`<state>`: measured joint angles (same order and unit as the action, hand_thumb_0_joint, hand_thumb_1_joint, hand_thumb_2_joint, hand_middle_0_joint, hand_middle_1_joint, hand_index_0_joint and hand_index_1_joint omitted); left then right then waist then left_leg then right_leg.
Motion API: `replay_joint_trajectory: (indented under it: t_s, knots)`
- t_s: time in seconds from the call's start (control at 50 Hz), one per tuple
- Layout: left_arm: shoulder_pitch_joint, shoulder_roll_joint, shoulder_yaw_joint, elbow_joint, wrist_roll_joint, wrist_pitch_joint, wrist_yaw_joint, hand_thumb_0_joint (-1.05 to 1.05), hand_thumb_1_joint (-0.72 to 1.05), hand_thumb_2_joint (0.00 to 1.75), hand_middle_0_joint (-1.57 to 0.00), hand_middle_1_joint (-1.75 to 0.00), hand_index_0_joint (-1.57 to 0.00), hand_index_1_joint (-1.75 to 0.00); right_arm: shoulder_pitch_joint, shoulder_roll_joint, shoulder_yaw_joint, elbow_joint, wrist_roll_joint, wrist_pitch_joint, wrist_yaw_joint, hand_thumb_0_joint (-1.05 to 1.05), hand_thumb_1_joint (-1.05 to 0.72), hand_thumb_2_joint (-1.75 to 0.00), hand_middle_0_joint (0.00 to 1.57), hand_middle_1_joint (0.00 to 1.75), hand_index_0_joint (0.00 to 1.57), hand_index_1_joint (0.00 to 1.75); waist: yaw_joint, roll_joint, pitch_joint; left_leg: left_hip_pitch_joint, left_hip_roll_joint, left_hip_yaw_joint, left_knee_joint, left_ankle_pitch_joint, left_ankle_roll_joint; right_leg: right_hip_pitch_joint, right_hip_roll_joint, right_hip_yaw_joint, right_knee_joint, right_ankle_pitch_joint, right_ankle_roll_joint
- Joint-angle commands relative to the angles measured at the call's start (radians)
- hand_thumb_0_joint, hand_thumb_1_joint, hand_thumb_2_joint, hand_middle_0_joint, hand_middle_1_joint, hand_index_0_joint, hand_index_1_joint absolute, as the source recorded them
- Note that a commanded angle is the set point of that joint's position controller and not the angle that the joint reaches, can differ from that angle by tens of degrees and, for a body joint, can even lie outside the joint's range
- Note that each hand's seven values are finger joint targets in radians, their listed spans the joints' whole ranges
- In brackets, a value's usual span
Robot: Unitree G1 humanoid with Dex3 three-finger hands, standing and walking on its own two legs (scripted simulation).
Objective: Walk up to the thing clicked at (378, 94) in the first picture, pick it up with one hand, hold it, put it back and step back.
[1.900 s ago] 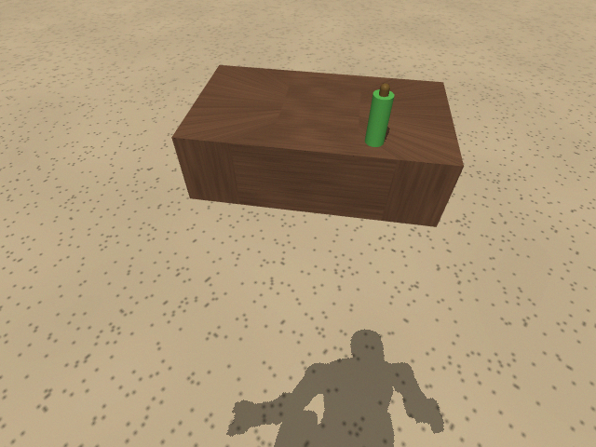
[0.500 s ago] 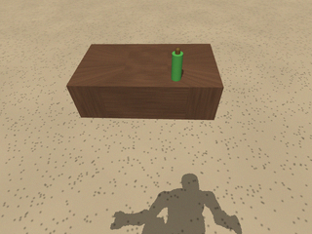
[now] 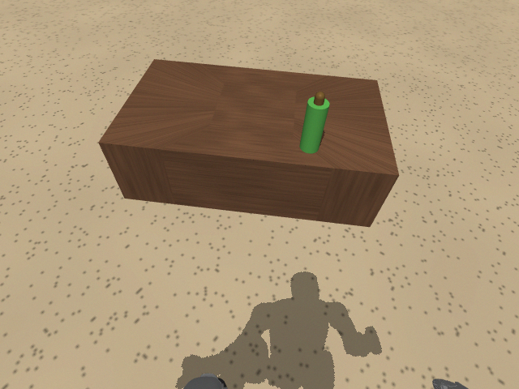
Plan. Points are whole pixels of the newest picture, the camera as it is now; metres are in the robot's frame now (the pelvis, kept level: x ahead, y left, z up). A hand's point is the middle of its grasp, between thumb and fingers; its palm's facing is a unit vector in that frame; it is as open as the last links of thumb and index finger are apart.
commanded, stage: walk up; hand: right
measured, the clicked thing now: (314, 121) +1.05 -0.17 -0.27
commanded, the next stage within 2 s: none
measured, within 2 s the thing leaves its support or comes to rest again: neither
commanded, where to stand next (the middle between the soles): +0.65 +0.07 m, yaw -3 degrees
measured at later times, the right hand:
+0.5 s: hand (419, 340) +0.25 -0.29 -0.16, palm faces +0.01 +0.95 -0.32, open 7.4 cm
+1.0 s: hand (372, 228) +0.47 -0.22 -0.10, palm faces +0.01 +0.91 -0.41, open 7.4 cm
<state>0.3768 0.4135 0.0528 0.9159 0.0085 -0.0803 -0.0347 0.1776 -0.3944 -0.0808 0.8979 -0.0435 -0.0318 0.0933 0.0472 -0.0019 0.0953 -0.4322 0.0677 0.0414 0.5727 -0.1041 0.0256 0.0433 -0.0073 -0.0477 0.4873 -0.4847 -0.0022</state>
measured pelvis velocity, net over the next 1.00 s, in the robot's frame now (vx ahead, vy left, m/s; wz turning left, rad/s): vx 0.39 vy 0.06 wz -0.02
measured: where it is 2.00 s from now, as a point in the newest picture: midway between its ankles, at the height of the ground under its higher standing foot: (240, 286)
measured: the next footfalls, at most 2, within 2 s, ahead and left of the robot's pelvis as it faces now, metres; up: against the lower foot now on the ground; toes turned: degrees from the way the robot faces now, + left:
right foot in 0.42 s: +0.34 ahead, -0.14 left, +0.00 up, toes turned -7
left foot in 0.86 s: +0.48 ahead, +0.16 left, +0.00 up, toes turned +4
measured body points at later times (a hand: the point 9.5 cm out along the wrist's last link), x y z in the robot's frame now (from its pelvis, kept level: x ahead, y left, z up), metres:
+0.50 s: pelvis +0.22 -0.02 -0.01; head +0.23 -0.05 +0.44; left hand +0.33 +0.31 -0.08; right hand +0.25 -0.34 -0.14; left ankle +0.13 +0.12 -0.68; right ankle +0.30 -0.14 -0.72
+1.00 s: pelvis +0.39 +0.06 +0.01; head +0.40 +0.08 +0.46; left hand +0.44 +0.39 -0.12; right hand +0.46 -0.27 -0.08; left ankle +0.44 +0.16 -0.72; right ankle +0.34 -0.11 -0.65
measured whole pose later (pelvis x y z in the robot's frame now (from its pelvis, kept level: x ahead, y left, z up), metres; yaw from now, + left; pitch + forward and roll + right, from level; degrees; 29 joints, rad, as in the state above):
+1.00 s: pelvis +0.39 +0.06 +0.01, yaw -1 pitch -3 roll -2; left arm 0.33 0.44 0.04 0.91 0.01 -0.05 -0.01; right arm 0.28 -0.40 -0.07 0.83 -0.02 -0.07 0.07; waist -0.01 -0.03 0.07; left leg -0.31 0.05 0.07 0.64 -0.27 0.03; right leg -0.36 -0.04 0.02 1.09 -0.44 -0.05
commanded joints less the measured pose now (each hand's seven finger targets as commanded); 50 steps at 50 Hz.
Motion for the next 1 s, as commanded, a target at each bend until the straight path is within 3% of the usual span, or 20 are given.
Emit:
replay_joint_trajectory:
  t_s: [0.0,0.02,0.08,0.14,0.24,0.38,0.4,0.42,0.44,0.46,0.52,0.58,0.66,0.78,0.84,0.86,0.88,0.9,0.92,0.98]
  knots:
    - [0.098,0.108,0.026,-0.121,-0.032,-0.016,0.027,0.00,0.90,0.90,-0.20,-0.30,-0.20,-0.30,0.318,-0.357,-0.124,-0.059,-0.013,-0.053,-0.042,0.00,-0.90,-0.90,0.20,0.30,0.20,0.30,-0.159,0.385,-0.313,0.805,0.329,-0.597,-0.177,-0.221,0.203,-0.662,0.106,0.043,0.695,-0.056,-0.032]
    - [0.064,0.229,0.050,-0.100,-0.030,-0.010,0.045,0.00,0.90,0.90,-0.20,-0.30,-0.20,-0.30,0.286,-0.354,-0.124,-0.068,0.030,-0.049,-0.044,0.00,-0.90,-0.90,0.20,0.30,0.20,0.30,-0.162,0.239,-0.324,0.778,0.378,-0.719,-0.246,-0.224,0.294,-0.700,0.065,0.134,0.781,-0.081,-0.066]
    - [0.010,0.225,0.040,-0.088,-0.032,-0.018,0.030,0.00,0.90,0.90,-0.20,-0.30,-0.20,-0.30,0.115,-0.251,-0.076,-0.125,0.046,-0.044,-0.059,0.00,-0.90,-0.90,0.20,0.30,0.20,0.30,-0.086,0.100,-0.116,0.415,0.256,-0.300,-0.266,0.039,0.183,-0.594,-0.024,0.201,0.748,0.100,-0.057]
    - [0.044,0.181,0.041,-0.076,-0.029,0.000,0.010,0.00,0.90,0.90,-0.20,-0.30,-0.20,-0.30,0.093,-0.228,-0.059,-0.133,0.045,-0.057,-0.060,0.00,-0.90,-0.90,0.20,0.30,0.20,0.30,-0.050,0.127,-0.051,0.269,0.193,-0.133,-0.283,0.165,0.183,-0.521,-0.041,0.136,0.652,0.157,-0.030]
    - [-0.068,0.173,0.045,-0.121,-0.009,-0.002,-0.018,0.00,0.90,0.90,-0.20,-0.30,-0.20,-0.30,0.085,-0.261,-0.060,-0.165,0.033,-0.070,-0.052,0.00,-0.90,-0.90,0.20,0.30,0.20,0.30,-0.059,0.143,0.030,0.217,0.218,-0.090,-0.314,0.037,0.230,-0.528,-0.112,0.053,0.298,0.217,0.003]
    - [0.014,0.211,0.086,-0.069,0.004,-0.019,-0.014,0.00,0.90,0.90,-0.20,-0.30,-0.20,-0.30,0.074,-0.232,-0.044,-0.190,0.036,-0.046,-0.038,0.00,-0.90,-0.90,0.20,0.30,0.20,0.30,0.014,0.035,-0.080,0.050,0.114,-0.026,-0.032,-0.134,0.132,-0.103,-0.012,-0.042,0.096,0.347,-0.034]
    - [0.082,0.250,0.103,-0.059,0.007,-0.030,-0.002,0.00,0.90,0.90,-0.20,-0.30,-0.20,-0.30,0.122,-0.188,-0.027,-0.186,0.036,-0.045,-0.038,0.00,-0.90,-0.90,0.20,0.30,0.20,0.30,0.054,-0.096,-0.138,0.018,0.062,0.019,0.202,-0.072,0.104,0.008,-0.031,0.022,0.034,0.250,-0.056]
    - [0.149,0.333,0.124,-0.065,0.012,-0.042,0.014,0.00,0.90,0.90,-0.20,-0.30,-0.20,-0.30,0.189,-0.115,-0.005,-0.196,0.039,-0.044,-0.037,0.00,-0.90,-0.90,0.20,0.30,0.20,0.30,0.062,-0.333,-0.193,-0.098,-0.057,0.066,0.486,-0.335,0.042,0.075,-0.287,0.410,-0.102,0.152,-0.124]
    - [0.122,0.362,0.117,-0.088,-0.003,-0.045,0.017,0.00,0.90,0.90,-0.20,-0.30,-0.20,-0.30,0.200,-0.173,-0.016,-0.179,0.041,-0.029,-0.045,0.00,-0.90,-0.90,0.20,0.30,0.20,0.30,0.040,-0.233,-0.136,-0.198,-0.103,-0.035,0.596,-0.437,0.011,0.036,-0.427,0.692,-0.228,0.098,-0.195]
    - [0.070,0.376,0.114,-0.101,-0.012,-0.040,0.020,0.00,0.90,0.90,-0.20,-0.30,-0.20,-0.30,0.175,-0.242,-0.031,-0.167,0.033,-0.023,-0.055,0.00,-0.90,-0.90,0.20,0.30,0.20,0.30,0.037,-0.204,-0.113,-0.223,-0.054,-0.074,0.652,-0.452,0.010,0.002,-0.466,0.764,-0.221,0.101,-0.287]
    - [-0.027,0.287,0.085,-0.119,-0.022,-0.041,0.030,0.00,0.90,0.90,-0.20,-0.30,-0.20,-0.30,0.161,-0.224,-0.033,-0.123,0.055,-0.019,-0.054,0.00,-0.90,-0.90,0.20,0.30,0.20,0.30,-0.017,-0.117,-0.034,-0.159,-0.008,-0.166,0.603,-0.305,0.010,-0.159,-0.316,0.391,-0.202,0.331,-0.195]
    - [-0.034,0.260,0.076,-0.125,-0.012,-0.047,0.031,0.00,0.90,0.90,-0.20,-0.30,-0.20,-0.30,0.183,-0.206,-0.034,-0.112,0.043,-0.007,-0.038,0.00,-0.90,-0.90,0.20,0.30,0.20,0.30,-0.034,-0.140,-0.055,-0.097,-0.013,-0.128,0.494,-0.228,-0.006,-0.204,-0.253,0.223,-0.177,0.465,-0.207]
    - [-0.058,0.279,0.083,-0.153,0.000,-0.049,0.027,0.00,0.90,0.90,-0.20,-0.30,-0.20,-0.30,0.113,-0.195,-0.042,-0.128,0.029,0.000,-0.017,0.00,-0.90,-0.90,0.20,0.30,0.20,0.30,-0.027,-0.131,-0.021,-0.075,0.016,-0.075,0.282,-0.180,-0.040,-0.273,-0.260,0.142,-0.219,0.263,-0.226]
    - [-0.050,0.313,0.086,-0.145,0.004,-0.041,0.019,0.00,0.90,0.90,-0.20,-0.30,-0.20,-0.30,0.038,-0.196,-0.055,-0.139,0.020,-0.019,0.001,0.00,-0.90,-0.90,0.20,0.30,0.20,0.30,-0.018,-0.138,-0.029,0.079,0.020,-0.004,0.063,-0.124,-0.013,-0.323,-0.277,0.140,-0.184,0.085,-0.193]
    - [-0.078,0.260,0.065,-0.146,0.009,-0.030,0.021,0.00,0.90,0.90,-0.20,-0.30,-0.20,-0.30,0.223,-0.234,-0.076,-0.070,0.015,-0.035,-0.015,0.00,-0.90,-0.90,0.20,0.30,0.20,0.30,-0.131,0.009,-0.116,0.377,-0.021,0.001,-0.023,-0.160,0.015,-0.427,-0.224,0.074,0.118,0.236,-0.139]
    - [-0.027,0.190,0.041,-0.146,0.003,-0.028,0.021,0.00,0.90,0.90,-0.20,-0.30,-0.20,-0.30,0.316,-0.295,-0.096,-0.045,0.006,-0.044,-0.030,0.00,-0.90,-0.90,0.20,0.30,0.20,0.30,-0.170,0.232,-0.170,0.495,0.063,-0.155,-0.148,-0.361,0.057,-0.514,-0.127,-0.018,0.446,0.286,-0.097]
    - [0.005,0.116,0.021,-0.152,-0.016,-0.022,0.018,0.00,0.90,0.90,-0.20,-0.30,-0.20,-0.30,0.303,-0.370,-0.106,-0.074,0.005,-0.052,-0.039,0.00,-0.90,-0.90,0.20,0.30,0.20,0.30,-0.140,0.407,-0.118,0.529,0.271,-0.603,-0.309,-0.465,0.118,-0.767,0.044,-0.008,0.641,-0.009,-0.040]
    - [-0.005,0.233,0.049,-0.121,-0.007,-0.011,0.036,0.00,0.90,0.90,-0.20,-0.30,-0.20,-0.30,0.267,-0.378,-0.105,-0.088,0.038,-0.049,-0.040,0.00,-0.90,-0.90,0.20,0.30,0.20,0.30,-0.134,0.258,-0.105,0.463,0.343,-0.686,-0.332,-0.453,0.193,-0.739,-0.006,0.074,0.695,-0.047,-0.057]
    - [-0.038,0.260,0.047,-0.116,-0.004,-0.009,0.042,0.00,0.90,0.90,-0.20,-0.30,-0.20,-0.30,0.233,-0.357,-0.100,-0.093,0.043,-0.041,-0.044,0.00,-0.90,-0.90,0.20,0.30,0.20,0.30,-0.117,0.201,-0.049,0.374,0.343,-0.638,-0.321,-0.388,0.210,-0.739,-0.040,0.103,0.728,-0.028,-0.064]
    - [0.018,0.226,0.043,-0.069,-0.025,-0.003,0.025,0.00,0.90,0.90,-0.20,-0.30,-0.20,-0.30,0.129,-0.253,-0.052,-0.122,0.044,-0.055,-0.057,0.00,-0.90,-0.90,0.20,0.30,0.20,0.30,-0.045,0.142,0.007,0.245,0.180,-0.252,-0.296,-0.036,0.104,-0.625,-0.084,0.139,0.614,0.145,-0.047]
